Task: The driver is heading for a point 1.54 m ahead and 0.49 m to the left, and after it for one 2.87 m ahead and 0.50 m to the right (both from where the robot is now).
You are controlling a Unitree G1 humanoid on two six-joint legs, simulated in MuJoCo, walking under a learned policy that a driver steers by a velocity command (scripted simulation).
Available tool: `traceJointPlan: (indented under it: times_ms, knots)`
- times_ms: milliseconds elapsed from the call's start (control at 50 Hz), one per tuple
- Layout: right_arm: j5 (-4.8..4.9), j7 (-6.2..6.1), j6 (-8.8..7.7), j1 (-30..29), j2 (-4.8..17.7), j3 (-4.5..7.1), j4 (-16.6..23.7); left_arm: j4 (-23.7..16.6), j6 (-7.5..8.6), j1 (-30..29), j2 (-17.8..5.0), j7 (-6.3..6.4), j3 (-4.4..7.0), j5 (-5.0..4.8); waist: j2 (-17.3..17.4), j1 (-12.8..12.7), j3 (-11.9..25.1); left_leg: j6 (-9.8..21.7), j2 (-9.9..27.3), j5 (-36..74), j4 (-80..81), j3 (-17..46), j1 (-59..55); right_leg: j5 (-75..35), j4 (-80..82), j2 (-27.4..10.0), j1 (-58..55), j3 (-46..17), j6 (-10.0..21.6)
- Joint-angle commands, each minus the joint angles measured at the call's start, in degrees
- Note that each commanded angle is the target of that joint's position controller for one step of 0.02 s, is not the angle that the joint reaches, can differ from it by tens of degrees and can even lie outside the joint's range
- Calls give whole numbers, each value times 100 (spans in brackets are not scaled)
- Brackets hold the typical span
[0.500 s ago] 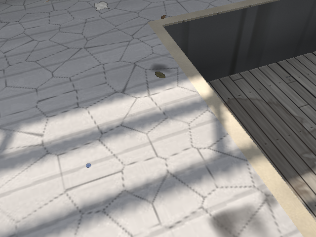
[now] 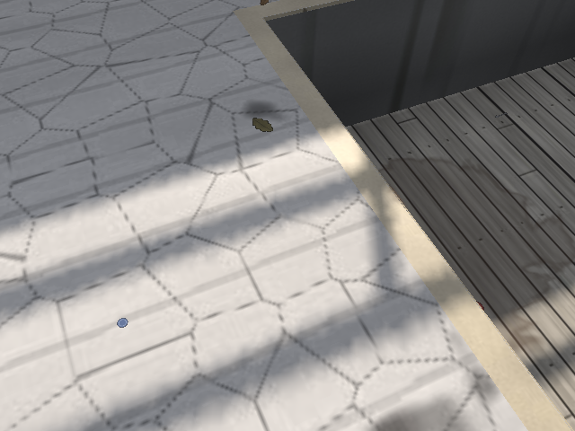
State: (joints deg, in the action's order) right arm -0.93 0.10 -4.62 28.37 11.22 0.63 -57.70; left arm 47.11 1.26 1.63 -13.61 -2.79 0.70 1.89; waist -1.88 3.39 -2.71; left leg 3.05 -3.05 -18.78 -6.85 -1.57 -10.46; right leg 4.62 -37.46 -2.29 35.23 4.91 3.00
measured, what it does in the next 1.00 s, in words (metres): walks ahead: right foot, then left foot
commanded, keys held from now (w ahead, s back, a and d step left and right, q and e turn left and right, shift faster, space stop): w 0.86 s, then w+q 0.14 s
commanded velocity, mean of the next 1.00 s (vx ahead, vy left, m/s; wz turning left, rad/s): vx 0.49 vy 0.00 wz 0.02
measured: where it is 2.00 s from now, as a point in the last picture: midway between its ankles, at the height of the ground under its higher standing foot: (239, 219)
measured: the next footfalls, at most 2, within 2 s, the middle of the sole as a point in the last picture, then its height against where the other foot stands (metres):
right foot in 0.08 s outside the picture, level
left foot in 0.64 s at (248, 401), level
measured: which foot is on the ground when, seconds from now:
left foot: down 0.00-0.08, up 0.10-0.62, down 0.64-1.00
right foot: up 0.00-0.06, down 0.08-0.66, up 0.68-1.00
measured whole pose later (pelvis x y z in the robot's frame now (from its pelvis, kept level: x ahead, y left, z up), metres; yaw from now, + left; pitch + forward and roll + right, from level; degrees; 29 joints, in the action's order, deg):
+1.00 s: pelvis +0.54 +0.00 +0.01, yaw +2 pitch +0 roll +1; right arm -0.4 0.4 -4.3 26.6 10.0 2.0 -59.7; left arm 51.8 2.2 6.0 -13.0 -1.8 2.2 2.1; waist -2.3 2.7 -2.5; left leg 5.5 -5.5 -11.9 -12.1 -3.8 0.3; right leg 3.4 -48.5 -7.0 37.7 0.3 0.7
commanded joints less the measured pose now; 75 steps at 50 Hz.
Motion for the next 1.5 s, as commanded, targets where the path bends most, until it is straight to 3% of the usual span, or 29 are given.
traceJointPlan:
  times_ms: [20, 60, 80, 100, 120, 140, 180, 280, 420, 540, 620, 640, 660, 680, 700, 740, 780, 840, 920, 1080, 1160, 1180, 1200, 1220, 1240, 1260, 1300, 1380, 1500]
  knots:
    - [-7, -75, -56, -12, 1039, 197, 98, -383, 131, -165, -472, 92, 114, -23, 858, -385, -239, 573, 1548, 5544, -770, 309, 415, 274, 443, 399, -823, 193, 317]
    - [-7, -72, 8, -222, 1140, 224, 107, 164, 216, 1487, -712, 191, 257, -13, 757, -1098, 689, 402, 1372, 6177, -2712, 97, 626, 179, 931, 644, -2675, 180, 569]
    - [36, -51, 11, -153, 1002, 178, 211, 374, 256, 2367, -1057, 260, 372, 118, 423, -1360, 1315, 345, 1153, 4435, -4238, -10, 1699, 763, 1013, -242, -4135, -731, 777]
    - [217, 36, 17, 575, 217, 32, 339, 408, 247, 2663, -1619, 280, 517, 237, -1029, -912, 2123, 89, 98, -156, -6556, -160, 3787, 1359, 1392, -2105, -5703, -3742, 1557]
    - [93, -11, 23, 245, 891, 210, 265, 424, 198, 2391, -1373, 206, 505, -56, -401, -1002, 2092, 222, -32, -859, -7227, 632, 4251, 1596, 2092, -2047, -5267, -4648, 1637]
    - [76, -12, 0, -257, 923, 249, 464, 359, 207, 1691, -1105, 208, 435, -114, -296, -686, 1005, 274, 317, -334, -7175, 620, 4573, 1580, 2221, -1838, -4368, -3563, 1457]
    - [31, 14, -2, -617, 745, 220, 488, 360, 323, 1239, -525, 214, 292, -92, 17, -422, 246, 305, 689, 183, -6548, 529, 4231, 635, 2592, -1345, -3081, -2405, 1147]
    - [-103, 167, 271, -816, 475, 183, 534, 722, 520, 1679, -481, 241, 246, -130, -81, -102, -23, 64, 908, 549, -5701, 283, 4088, -245, 3083, -903, -2448, -1364, 1001]
    - [-22, 188, 256, -2423, 444, 128, 1022, 1009, 452, 2411, -488, 272, 177, -146, -74, -472, -322, -212, 895, 1817, -3841, -160, 4699, -1356, 3148, -592, -3039, -740, 779]
    - [-2, 153, 207, -3175, 472, 101, 1323, 1271, 361, 2904, -584, 365, 155, -57, -115, -688, -386, 37, 603, 1528, -2876, -326, 4739, -2552, 2680, -953, -4243, -751, 859]
    - [-21, 27, 96, -1697, 698, 250, 906, 1305, 327, 2548, -763, 403, 201, -45, -152, 42, 338, 463, 30, 980, -2095, -537, 2709, -4590, 862, -848, -4277, -466, 637]
    - [-115, -37, 42, -691, 915, 350, 598, 1249, 337, 2460, -718, 392, 178, -99, -47, 430, 873, 672, 366, 1266, -1944, -189, 1219, -3712, -312, -653, -3436, -336, 524]
    - [-257, -108, 20, 148, 1528, 508, 475, 997, 370, 2606, -384, 356, 96, -223, 792, 519, 1653, 1120, 1947, 1057, -1847, 1774, -407, -1104, -2230, -97, -1853, -31, 315]
    - [-78, -26, 121, 83, 1638, 562, 414, 1066, 366, 3013, -341, 317, 150, -267, 1538, 249, 2092, 1763, 2754, 1120, -1114, 3910, -967, 2542, -3720, 798, -488, -404, 204]
    - [78, 22, 166, -574, 1307, 499, 510, 992, 340, 2535, -688, 335, 246, -110, 654, 55, 1184, 1605, 2489, 511, -962, 3247, -192, 2198, -3931, 349, 9, -861, 268]
    - [45, 50, 105, -1281, 668, 333, 569, 845, 372, 1974, -438, 272, 229, -80, 258, -251, 85, 1211, 1988, 617, -431, 2066, 1288, 1459, -3344, -75, -101, -813, 268]
    - [38, 10, 21, -1238, 425, 249, 401, 877, 237, 2055, -243, 202, 207, 40, 420, -506, -59, 924, 1593, 1186, -214, 1373, 1904, 1169, -2912, -253, -567, -771, 153]
    - [66, 15, -73, -839, 627, 292, 204, 791, 141, 1874, -164, 117, 209, 64, 413, -586, -53, 984, 1496, 1975, -67, 990, 1914, 841, -2672, -345, -293, -578, 17]
    - [77, 30, -55, -361, 618, 266, 78, 343, 128, 745, -219, 98, 209, 54, 406, -356, -310, 980, 1298, 2476, 42, 817, 1717, 43, -1754, -484, 430, -359, -191]
    - [-27, -75, 35, 164, 759, 289, 85, -262, 198, -535, -220, 127, 155, -102, 664, 1, -247, 937, 1302, 3381, -596, 1036, 902, -172, -8, -28, 40, -302, -307]
    - [-54, -109, 82, -348, 1024, 409, 271, -56, 350, 605, -507, 222, 306, -127, 599, -636, 184, 638, 1229, 4151, -1917, 1126, 1073, 353, 953, 308, -1822, -378, -71]
    - [-4, -81, 71, -421, 941, 405, 324, 176, 425, 1447, -705, 286, 402, -62, 338, -996, 689, 520, 921, 3736, -3032, 879, 1519, 171, 1246, 157, -3003, -462, 56]
    - [54, -65, 64, -275, 577, 329, 571, 190, 476, 2288, -1237, 368, 518, 61, -389, -1134, 1622, 414, 525, 1860, -4695, 591, 2460, 600, 1221, -1316, -4382, -1956, 257]
    - [235, -68, 102, 308, 150, 280, 732, 107, 369, 2093, -1569, 347, 586, 63, -1676, -718, 2125, 295, -211, -1276, -6064, 230, 4218, 1219, 1988, -2436, -5238, -4225, 823]
    - [74, -92, 198, 110, 690, 400, 592, -37, 265, 1605, -1009, 331, 483, -19, -659, -594, 1528, 349, 198, -826, -6716, 552, 4547, 2212, 2152, -2191, -4496, -4220, 796]
    - [26, -34, 214, -271, 689, 437, 624, -131, 264, 1130, -553, 325, 354, -41, -161, -473, 698, 331, 392, -269, -6745, 577, 4609, 2349, 2310, -1941, -3610, -3338, 677]
    - [2, 64, 277, -546, 503, 436, 696, -79, 336, 954, -306, 318, 286, -37, -227, -294, 204, 193, 675, 257, -6438, 559, 4346, 1183, 2569, -1494, -2685, -2066, 378]
    - [-63, 168, 503, -759, 450, 456, 807, 91, 543, 1332, -347, 293, 306, -101, -307, -116, 165, -16, 722, 661, -6362, 470, 4412, 59, 2701, -1310, -2456, -1012, 279]
    - [-90, 296, 550, -1986, 473, 389, 1208, 300, 521, 1991, -303, 323, 291, -17, -169, -361, -81, -159, 823, 1542, -5522, 352, 5287, -963, 2757, -1274, -3064, -116, 389]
